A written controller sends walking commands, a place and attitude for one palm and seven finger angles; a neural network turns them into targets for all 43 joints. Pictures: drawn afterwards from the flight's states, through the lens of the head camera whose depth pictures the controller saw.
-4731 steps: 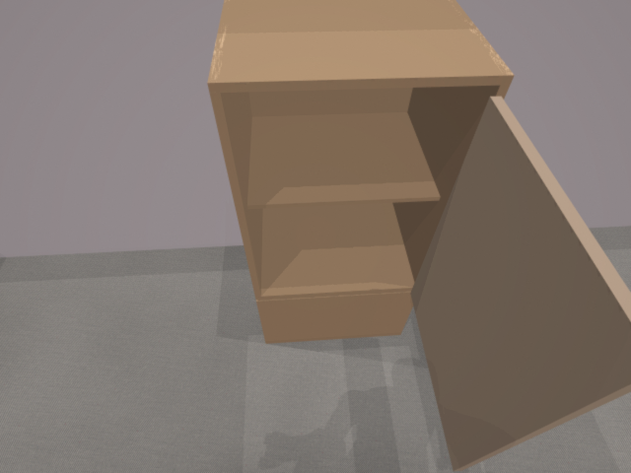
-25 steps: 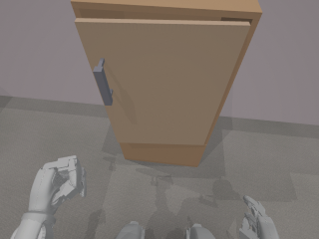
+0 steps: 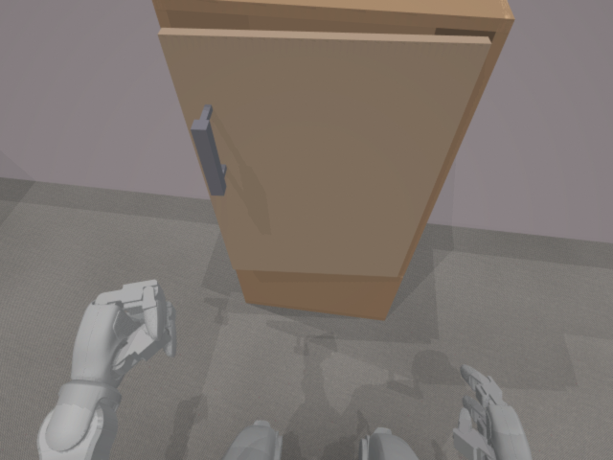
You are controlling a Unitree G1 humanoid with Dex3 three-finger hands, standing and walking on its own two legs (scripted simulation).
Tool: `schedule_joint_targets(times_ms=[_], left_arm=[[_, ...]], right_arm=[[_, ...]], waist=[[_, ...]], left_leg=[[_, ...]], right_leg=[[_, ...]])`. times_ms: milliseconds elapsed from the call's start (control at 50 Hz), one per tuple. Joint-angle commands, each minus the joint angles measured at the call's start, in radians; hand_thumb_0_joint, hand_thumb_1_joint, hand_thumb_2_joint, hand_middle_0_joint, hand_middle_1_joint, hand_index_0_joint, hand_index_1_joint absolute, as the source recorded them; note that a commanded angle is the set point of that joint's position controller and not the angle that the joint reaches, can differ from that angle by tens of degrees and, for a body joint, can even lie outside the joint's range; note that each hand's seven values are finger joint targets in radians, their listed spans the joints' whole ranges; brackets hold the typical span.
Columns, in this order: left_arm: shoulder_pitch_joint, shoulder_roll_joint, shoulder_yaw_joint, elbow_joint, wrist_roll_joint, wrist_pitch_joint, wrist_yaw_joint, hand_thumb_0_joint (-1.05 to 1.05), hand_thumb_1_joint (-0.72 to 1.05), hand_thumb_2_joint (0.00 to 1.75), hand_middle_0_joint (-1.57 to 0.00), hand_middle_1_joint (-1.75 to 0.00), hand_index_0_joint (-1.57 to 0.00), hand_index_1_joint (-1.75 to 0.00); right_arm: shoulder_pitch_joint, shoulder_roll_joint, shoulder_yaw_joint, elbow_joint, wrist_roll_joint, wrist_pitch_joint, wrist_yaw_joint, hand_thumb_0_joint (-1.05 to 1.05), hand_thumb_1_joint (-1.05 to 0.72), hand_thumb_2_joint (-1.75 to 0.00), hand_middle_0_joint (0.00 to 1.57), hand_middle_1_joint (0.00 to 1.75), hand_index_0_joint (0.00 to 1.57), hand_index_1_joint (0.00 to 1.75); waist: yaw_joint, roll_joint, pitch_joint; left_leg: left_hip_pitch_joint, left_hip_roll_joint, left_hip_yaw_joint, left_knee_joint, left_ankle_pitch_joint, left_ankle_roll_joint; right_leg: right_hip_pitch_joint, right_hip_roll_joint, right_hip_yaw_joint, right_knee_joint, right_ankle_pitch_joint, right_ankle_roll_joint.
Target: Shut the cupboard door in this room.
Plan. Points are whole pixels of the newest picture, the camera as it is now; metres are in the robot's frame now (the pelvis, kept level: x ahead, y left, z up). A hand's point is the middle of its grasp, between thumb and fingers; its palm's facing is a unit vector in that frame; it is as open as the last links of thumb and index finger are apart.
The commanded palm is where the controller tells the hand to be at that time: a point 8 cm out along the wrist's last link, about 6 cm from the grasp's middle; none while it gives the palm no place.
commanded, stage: bring the fist close to the handle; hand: left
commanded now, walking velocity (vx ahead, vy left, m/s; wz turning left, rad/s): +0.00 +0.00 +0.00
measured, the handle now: (213, 151) +0.54 +0.20 +0.07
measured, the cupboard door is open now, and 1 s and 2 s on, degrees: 5 5 0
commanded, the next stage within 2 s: push the door shut along its arc in 1.24 s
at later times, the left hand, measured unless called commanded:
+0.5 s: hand (203, 245) +0.36 +0.17 +0.07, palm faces +0.01 -1.00 -0.02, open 3.1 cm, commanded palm +0.35 +0.22 +0.07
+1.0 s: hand (223, 196) +0.44 +0.16 +0.07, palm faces +0.02 -1.00 -0.01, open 3.1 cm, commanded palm +0.41 +0.21 +0.07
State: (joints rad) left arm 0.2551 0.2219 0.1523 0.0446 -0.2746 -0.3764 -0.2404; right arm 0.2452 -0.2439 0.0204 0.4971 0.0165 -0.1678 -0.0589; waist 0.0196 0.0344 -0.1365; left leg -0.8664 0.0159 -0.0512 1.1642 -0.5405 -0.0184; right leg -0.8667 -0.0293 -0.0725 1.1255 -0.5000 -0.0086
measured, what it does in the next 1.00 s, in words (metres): stands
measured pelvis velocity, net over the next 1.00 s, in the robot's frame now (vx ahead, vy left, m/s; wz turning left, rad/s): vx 0.00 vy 0.00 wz -0.04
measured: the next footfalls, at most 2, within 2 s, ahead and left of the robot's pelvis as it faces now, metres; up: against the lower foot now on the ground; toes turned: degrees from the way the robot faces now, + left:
none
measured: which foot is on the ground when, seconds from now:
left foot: down 0.00-1.00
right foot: down 0.00-1.00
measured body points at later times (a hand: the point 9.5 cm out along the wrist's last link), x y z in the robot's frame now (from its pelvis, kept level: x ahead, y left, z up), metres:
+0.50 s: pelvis +0.00 +0.00 +0.01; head +0.08 +0.00 +0.45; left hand +0.36 +0.22 +0.07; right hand +0.13 -0.25 -0.10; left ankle +0.02 +0.13 -0.65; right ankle +0.03 -0.12 -0.65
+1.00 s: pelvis +0.00 +0.00 +0.00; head +0.09 +0.00 +0.44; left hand +0.44 +0.21 +0.08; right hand +0.06 -0.26 -0.11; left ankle +0.02 +0.13 -0.65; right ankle +0.03 -0.12 -0.65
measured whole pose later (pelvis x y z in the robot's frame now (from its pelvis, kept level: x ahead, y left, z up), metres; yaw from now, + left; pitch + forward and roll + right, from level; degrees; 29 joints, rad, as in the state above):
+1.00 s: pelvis +0.00 +0.00 +0.00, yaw -2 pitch +19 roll +0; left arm -0.62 0.30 0.31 0.91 -0.15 -0.44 -0.17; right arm 0.32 -0.26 -0.01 0.64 0.00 -0.05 -0.01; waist -0.08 0.02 -0.13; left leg -0.93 0.03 0.00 1.11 -0.50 -0.01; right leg -0.96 -0.02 -0.02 1.09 -0.45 0.00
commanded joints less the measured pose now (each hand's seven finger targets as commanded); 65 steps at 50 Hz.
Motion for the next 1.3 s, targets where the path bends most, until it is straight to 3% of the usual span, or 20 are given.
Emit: schedule_joint_targets(times_ms=[0, 60, 80, 120, 160, 260, 300, 420, 440, 460, 520, 580, 600, 660, 820, 960, 1020, 1200, 1260, 1280], left_arm=[[-0.303, 0.119, 0.032, -0.176, 0.005, -0.036, 0.007, 0.0, 0.9, 0.9, -1.3, -1.5, -1.3, -1.5], [-0.316, 0.147, 0.065, -0.118, 0.017, -0.003, 0.03, 0.0, 0.9, 0.9, -1.3, -1.5, -1.3, -1.5], [-0.346, 0.116, 0.036, -0.102, 0.023, 0.006, 0.035, 0.0, 0.9, 0.9, -1.3, -1.5, -1.3, -1.5], [-0.41, 0.117, 0.044, -0.058, 0.03, 0.015, 0.055, 0.0, 0.9, 0.9, -1.3, -1.5, -1.3, -1.5], [-0.461, 0.153, 0.083, -0.009, 0.035, 0.014, 0.073, 0.0, 0.9, 0.9, -1.3, -1.5, -1.3, -1.5], [-0.54, 0.139, 0.082, 0.091, 0.05, -0.014, 0.086, 0.0, 0.9, 0.9, -1.3, -1.5, -1.3, -1.5], [-0.601, 0.139, 0.08, 0.134, 0.051, -0.028, 0.084, 0.0, 0.9, 0.9, -1.3, -1.5, -1.3, -1.5], [-0.734, 0.14, 0.076, 0.195, 0.057, -0.069, 0.076, 0.0, 0.9, 0.9, -1.3, -1.5, -1.3, -1.5], [-0.753, 0.141, 0.076, 0.218, 0.058, -0.069, 0.076, 0.0, 0.9, 0.9, -1.3, -1.5, -1.3, -1.5], [-0.783, 0.175, 0.101, 0.249, 0.063, -0.07, 0.08, 0.0, 0.9, 0.9, -1.3, -1.5, -1.3, -1.5], [-0.841, 0.156, 0.09, 0.29, 0.07, -0.078, 0.083, 0.0, 0.9, 0.9, -1.3, -1.5, -1.3, -1.5], [-0.909, 0.193, 0.12, 0.342, 0.078, -0.085, 0.091, 0.0, 0.9, 0.9, -1.3, -1.5, -1.3, -1.5], [-0.945, 0.172, 0.1, 0.358, 0.08, -0.088, 0.091, 0.0, 0.9, 0.9, -1.3, -1.5, -1.3, -1.5], [-0.995, 0.221, 0.143, 0.456, 0.084, -0.089, 0.091, 0.0, 0.9, 0.9, -1.3, -1.5, -1.3, -1.5], [-1.249, 0.251, 0.156, 0.637, 0.109, -0.12, 0.084, 0.0, 0.9, 0.9, -1.3, -1.5, -1.3, -1.5], [-1.147, 0.298, 0.218, 0.667, 0.104, -0.128, 0.071, 0.0, 0.9, 0.9, -1.3, -1.5, -1.3, -1.5], [-1.165, 0.297, 0.213, 0.649, 0.104, -0.134, 0.072, 0.0, 0.9, 0.9, -1.3, -1.5, -1.3, -1.5], [-1.286, 0.263, 0.157, 0.666, 0.121, -0.167, 0.08, 0.0, 0.9, 0.9, -1.3, -1.5, -1.3, -1.5], [-1.265, 0.298, 0.193, 0.666, 0.118, -0.165, 0.084, 0.0, 0.9, 0.9, -1.3, -1.5, -1.3, -1.5], [-1.24, 0.279, 0.181, 0.681, 0.119, -0.16, 0.083, 0.0, 0.9, 0.9, -1.3, -1.5, -1.3, -1.5]], right_arm=[[-0.021, -0.132, -0.051, -0.125, 0.007, -0.054, -0.02, 0.0, -0.9, -0.9, 0.2, 0.3, 0.2, 0.3], [-0.013, -0.136, -0.052, -0.122, 0.006, -0.046, -0.018, 0.0, -0.9, -0.9, 0.2, 0.3, 0.2, 0.3], [-0.019, -0.13, -0.047, -0.122, 0.007, -0.042, -0.014, 0.0, -0.9, -0.9, 0.2, 0.3, 0.2, 0.3], [-0.013, -0.131, -0.048, -0.112, 0.006, -0.034, -0.009, 0.0, -0.9, -0.9, 0.2, 0.3, 0.2, 0.3], [-0.009, -0.134, -0.048, -0.101, 0.003, -0.026, -0.008, 0.0, -0.9, -0.9, 0.2, 0.3, 0.2, 0.3], [0.007, -0.135, -0.053, -0.086, 0.002, -0.007, 0.004, 0.0, -0.9, -0.9, 0.2, 0.3, 0.2, 0.3], [0.013, -0.136, -0.055, -0.073, 0.002, -0.001, 0.008, 0.0, -0.9, -0.9, 0.2, 0.3, 0.2, 0.3], [0.035, -0.141, -0.065, -0.042, 0.002, 0.013, 0.011, 0.0, -0.9, -0.9, 0.2, 0.3, 0.2, 0.3], [0.04, -0.143, -0.068, -0.038, 0.002, 0.018, 0.011, 0.0, -0.9, -0.9, 0.2, 0.3, 0.2, 0.3], [0.049, -0.147, -0.067, -0.026, 0.002, 0.022, 0.008, 0.0, -0.9, -0.9, 0.2, 0.3, 0.2, 0.3], [0.056, -0.143, -0.07, -0.017, 0.001, 0.031, 0.012, 0.0, -0.9, -0.9, 0.2, 0.3, 0.2, 0.3], [0.069, -0.146, -0.073, 0.0, -0.001, 0.042, 0.011, 0.0, -0.9, -0.9, 0.2, 0.3, 0.2, 0.3], [0.074, -0.143, -0.071, 0.005, -0.001, 0.044, 0.013, 0.0, -0.9, -0.9, 0.2, 0.3, 0.2, 0.3], [0.088, -0.149, -0.071, 0.018, -0.004, 0.057, 0.011, 0.0, -0.9, -0.9, 0.2, 0.3, 0.2, 0.3], [0.128, -0.153, -0.073, 0.056, -0.01, 0.073, 0.019, 0.0, -0.9, -0.9, 0.2, 0.3, 0.2, 0.3], [0.155, -0.162, -0.078, 0.023, -0.015, 0.099, 0.034, 0.0, -0.9, -0.9, 0.2, 0.3, 0.2, 0.3], [0.151, -0.157, -0.078, 0.025, -0.011, 0.108, 0.034, 0.0, -0.9, -0.9, 0.2, 0.3, 0.2, 0.3], [0.153, -0.161, -0.079, 0.057, -0.014, 0.104, 0.026, 0.0, -0.9, -0.9, 0.2, 0.3, 0.2, 0.3], [0.16, -0.17, -0.082, 0.052, -0.016, 0.105, 0.028, 0.0, -0.9, -0.9, 0.2, 0.3, 0.2, 0.3], [0.155, -0.167, -0.081, 0.05, -0.015, 0.108, 0.03, 0.0, -0.9, -0.9, 0.2, 0.3, 0.2, 0.3]], waist=[[-0.049, 0.024, -0.218], [-0.028, 0.002, -0.257], [-0.031, 0.025, -0.252], [-0.037, 0.002, -0.239], [-0.029, -0.01, -0.237], [-0.03, -0.015, -0.268], [-0.042, -0.039, -0.26], [-0.05, -0.001, -0.319], [-0.058, -0.02, -0.32], [-0.057, -0.019, -0.312], [-0.059, 0.0, -0.335], [-0.062, 0.0, -0.363], [-0.071, -0.016, -0.357], [-0.079, -0.049, -0.337], [-0.111, -0.005, -0.383], [-0.073, -0.029, -0.429], [-0.085, -0.048, -0.398], [-0.124, 0.013, -0.366], [-0.106, 0.037, -0.408], [-0.103, 0.029, -0.405]], left_leg=[[0.095, -0.027, 0.012, -0.196, 0.163, 0.034], [0.103, -0.027, 0.012, -0.213, 0.199, 0.033], [0.109, -0.029, 0.016, -0.22, 0.206, 0.032], [0.113, -0.025, 0.016, -0.227, 0.202, 0.029], [0.098, -0.027, 0.018, -0.231, 0.203, 0.029], [0.113, -0.026, 0.032, -0.235, 0.249, 0.028], [0.1, -0.024, 0.038, -0.233, 0.239, 0.029], [0.137, -0.022, 0.041, -0.228, 0.295, 0.028], [0.135, -0.021, 0.045, -0.222, 0.298, 0.03], [0.124, -0.02, 0.042, -0.221, 0.3, 0.029], [0.138, -0.021, 0.045, -0.224, 0.318, 0.027], [0.14, -0.019, 0.048, -0.215, 0.336, 0.027], [0.14, -0.02, 0.044, -0.219, 0.335, 0.028], [0.093, -0.021, 0.05, -0.211, 0.308, 0.033], [0.094, -0.02, 0.043, -0.19, 0.296, 0.032], [0.077, -0.024, 0.054, -0.202, 0.326, 0.037], [0.058, -0.021, 0.06, -0.209, 0.287, 0.038], [0.103, -0.016, 0.041, -0.217, 0.221, 0.035], [0.142, -0.016, 0.032, -0.217, 0.26, 0.031], [0.145, -0.014, 0.032, -0.218, 0.279, 0.029]], right_leg=[[0.161, 0.034, 0.041, -0.18, 0.109, -0.015], [0.207, 0.036, 0.036, -0.179, 0.145, -0.016], [0.206, 0.032, 0.033, -0.179, 0.16, -0.016], [0.197, 0.033, 0.03, -0.184, 0.164, -0.012], [0.214, 0.032, 0.035, -0.191, 0.161, -0.015], [0.24, 0.03, 0.038, -0.186, 0.228, -0.015], [0.244, 0.028, 0.047, -0.193, 0.231, -0.01], [0.248, 0.027, 0.05, -0.178, 0.306, -0.013], [0.247, 0.027, 0.052, -0.181, 0.315, -0.01], [0.246, 0.029, 0.054, -0.179, 0.316, -0.012], [0.249, 0.026, 0.053, -0.174, 0.341, -0.011], [0.253, 0.025, 0.059, -0.171, 0.366, -0.01], [0.251, 0.026, 0.055, -0.171, 0.367, -0.01], [0.259, 0.028, 0.068, -0.183, 0.357, -0.006], [0.205, 0.029, 0.07, -0.168, 0.345, -0.006], [0.264, 0.036, 0.069, -0.167, 0.378, -0.01], [0.262, 0.034, 0.076, -0.183, 0.349, -0.004], [0.164, 0.037, 0.06, -0.19, 0.249, -0.007], [0.165, 0.042, 0.052, -0.178, 0.271, -0.014], [0.166, 0.04, 0.05, -0.176, 0.289, -0.014]])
